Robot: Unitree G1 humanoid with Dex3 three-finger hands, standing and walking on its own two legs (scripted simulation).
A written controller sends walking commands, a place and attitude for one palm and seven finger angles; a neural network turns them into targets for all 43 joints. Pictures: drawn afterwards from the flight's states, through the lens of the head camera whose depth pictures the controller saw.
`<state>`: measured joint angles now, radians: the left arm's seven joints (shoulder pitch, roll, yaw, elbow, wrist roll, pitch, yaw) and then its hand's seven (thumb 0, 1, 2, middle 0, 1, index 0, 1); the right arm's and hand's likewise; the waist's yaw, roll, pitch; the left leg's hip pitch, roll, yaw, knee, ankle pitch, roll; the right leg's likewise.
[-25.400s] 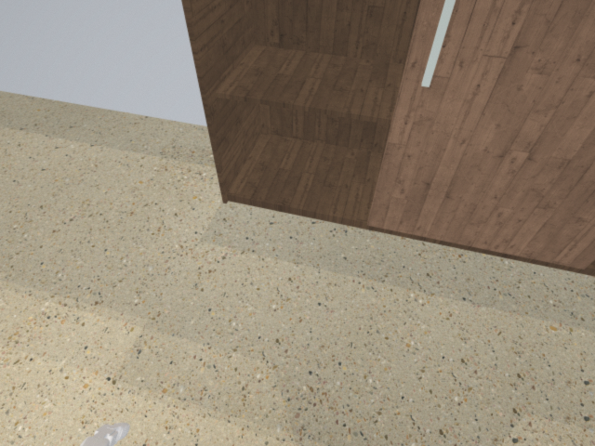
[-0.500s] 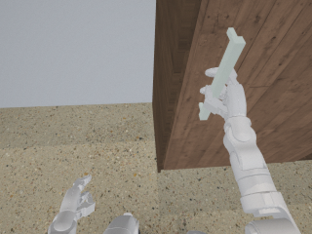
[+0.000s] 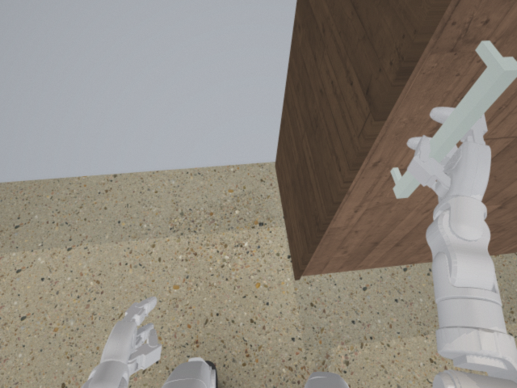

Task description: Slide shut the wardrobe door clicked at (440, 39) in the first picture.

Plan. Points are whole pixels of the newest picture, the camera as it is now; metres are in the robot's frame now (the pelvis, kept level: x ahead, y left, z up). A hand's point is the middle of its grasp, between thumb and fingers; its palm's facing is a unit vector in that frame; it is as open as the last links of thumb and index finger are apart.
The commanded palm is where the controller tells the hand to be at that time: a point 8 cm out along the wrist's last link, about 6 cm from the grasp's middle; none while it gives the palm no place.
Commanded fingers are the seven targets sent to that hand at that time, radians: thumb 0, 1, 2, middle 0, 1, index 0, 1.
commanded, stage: stop walking and hold the door there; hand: right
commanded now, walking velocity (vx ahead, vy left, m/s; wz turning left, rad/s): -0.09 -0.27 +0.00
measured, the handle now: (435, 135) +0.42 -0.30 +0.11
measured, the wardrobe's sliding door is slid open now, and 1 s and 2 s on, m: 0.00 0.00 0.00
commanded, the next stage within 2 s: none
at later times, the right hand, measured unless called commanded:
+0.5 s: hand (422, 161) +0.37 -0.26 +0.11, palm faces +0.43 +0.88 -0.19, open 5.8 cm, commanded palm +0.33 -0.29 +0.10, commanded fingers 0.00 -0.90 -0.90 0.45 1.40 0.45 1.40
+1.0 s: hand (422, 161) +0.37 -0.26 +0.11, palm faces +0.44 +0.87 -0.22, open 5.7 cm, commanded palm +0.33 -0.29 +0.10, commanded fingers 0.00 -0.90 -0.90 0.45 1.40 0.45 1.40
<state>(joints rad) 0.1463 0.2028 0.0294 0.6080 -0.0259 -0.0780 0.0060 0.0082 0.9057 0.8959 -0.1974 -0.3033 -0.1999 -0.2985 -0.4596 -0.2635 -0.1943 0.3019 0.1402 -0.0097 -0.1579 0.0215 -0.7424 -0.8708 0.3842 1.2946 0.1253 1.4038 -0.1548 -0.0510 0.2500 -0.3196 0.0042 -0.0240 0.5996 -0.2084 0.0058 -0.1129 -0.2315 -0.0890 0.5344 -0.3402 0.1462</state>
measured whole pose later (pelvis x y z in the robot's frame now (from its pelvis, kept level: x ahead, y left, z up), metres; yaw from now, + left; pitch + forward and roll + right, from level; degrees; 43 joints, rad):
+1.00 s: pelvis -0.01 +0.02 +0.01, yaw +8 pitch +0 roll +1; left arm 0.28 0.31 0.02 0.72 -0.05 -0.04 0.11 0.01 0.90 0.90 -0.20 -0.30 -0.20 -0.30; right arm -0.32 -0.46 -0.39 0.74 0.07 -0.09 -0.14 -0.04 -0.68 -0.80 0.36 1.22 0.37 1.40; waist 0.01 -0.03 -0.06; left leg -0.24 -0.01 0.01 0.43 -0.19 0.00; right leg -0.21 -0.04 -0.19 0.47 -0.26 -0.04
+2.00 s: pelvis -0.05 -0.07 +0.01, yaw +11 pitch -1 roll +0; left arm 0.29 0.30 -0.01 0.74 -0.03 -0.03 0.11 0.01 0.90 0.90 -0.20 -0.30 -0.20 -0.30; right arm -0.48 -0.41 -0.25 0.84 0.06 -0.07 -0.14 -0.04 -0.70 -0.80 0.30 1.28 0.35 1.40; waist 0.00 -0.03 -0.02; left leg -0.18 -0.03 0.03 0.45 -0.26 0.04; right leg -0.22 0.02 -0.18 0.41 -0.19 -0.08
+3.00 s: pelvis -0.07 -0.05 +0.00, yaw +6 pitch +4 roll +1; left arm 0.35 0.25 -0.01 0.76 -0.01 -0.09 0.04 0.01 0.90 0.90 -0.20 -0.30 -0.20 -0.30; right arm -0.63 -0.39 -0.27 0.83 -0.02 -0.05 -0.18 0.00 0.30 -0.33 0.38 1.32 0.38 1.36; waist 0.02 0.00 -0.02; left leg -0.34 -0.03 0.13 0.57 -0.30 0.06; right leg -0.44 0.01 -0.08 0.59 -0.22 -0.07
